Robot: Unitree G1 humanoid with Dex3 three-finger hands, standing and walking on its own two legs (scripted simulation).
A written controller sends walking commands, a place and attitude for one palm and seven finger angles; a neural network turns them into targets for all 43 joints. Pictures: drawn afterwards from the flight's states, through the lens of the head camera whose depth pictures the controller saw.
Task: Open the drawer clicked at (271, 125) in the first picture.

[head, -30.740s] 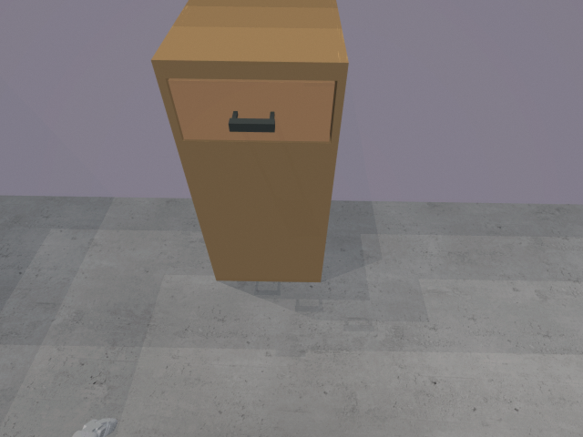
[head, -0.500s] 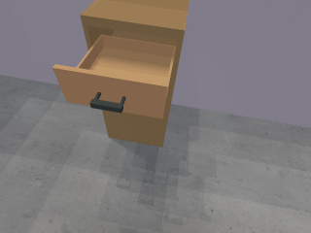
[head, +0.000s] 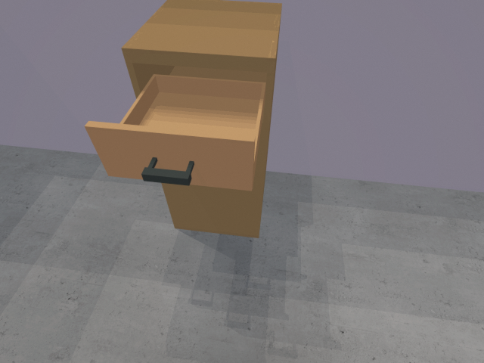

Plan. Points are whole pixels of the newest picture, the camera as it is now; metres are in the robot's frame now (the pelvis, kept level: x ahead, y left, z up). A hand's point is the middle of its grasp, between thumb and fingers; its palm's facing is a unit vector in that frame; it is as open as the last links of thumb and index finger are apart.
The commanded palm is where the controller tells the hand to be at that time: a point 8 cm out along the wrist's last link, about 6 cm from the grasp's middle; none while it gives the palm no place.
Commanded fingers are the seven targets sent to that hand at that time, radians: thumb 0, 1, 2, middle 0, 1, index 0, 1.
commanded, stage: let the arm hang, fingers relaxed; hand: left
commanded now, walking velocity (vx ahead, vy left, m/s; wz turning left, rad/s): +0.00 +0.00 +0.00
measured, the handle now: (169, 169) +0.51 +0.20 +0.00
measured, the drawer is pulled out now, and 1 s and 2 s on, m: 0.29 0.29 0.29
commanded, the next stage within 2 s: look to check the result in 0.24 s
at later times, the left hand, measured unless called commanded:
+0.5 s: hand out of the picture -0.01 +0.16 -0.18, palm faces +0.06 -0.98 -0.18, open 7.4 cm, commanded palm none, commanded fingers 0.00 0.90 0.90 -0.20 -0.30 -0.20 -0.30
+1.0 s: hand out of the picture +0.01 +0.15 -0.17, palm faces +0.06 -0.98 -0.18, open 7.4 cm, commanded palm none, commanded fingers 0.00 0.90 0.90 -0.20 -0.30 -0.20 -0.30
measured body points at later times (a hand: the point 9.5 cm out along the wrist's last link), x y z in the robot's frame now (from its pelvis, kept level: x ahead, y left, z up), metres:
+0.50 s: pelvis +0.01 +0.00 +0.00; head +0.02 -0.01 +0.45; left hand -0.02 +0.21 -0.16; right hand -0.03 -0.20 -0.16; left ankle +0.01 +0.11 -0.74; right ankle +0.03 -0.11 -0.74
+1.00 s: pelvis +0.02 -0.02 +0.00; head +0.03 -0.02 +0.45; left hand +0.01 +0.20 -0.16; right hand +0.00 -0.22 -0.17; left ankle +0.01 +0.11 -0.74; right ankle +0.03 -0.11 -0.74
